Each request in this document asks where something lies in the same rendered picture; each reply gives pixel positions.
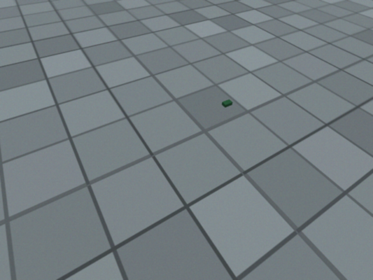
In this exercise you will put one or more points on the small box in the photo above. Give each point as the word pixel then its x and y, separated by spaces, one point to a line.
pixel 227 103

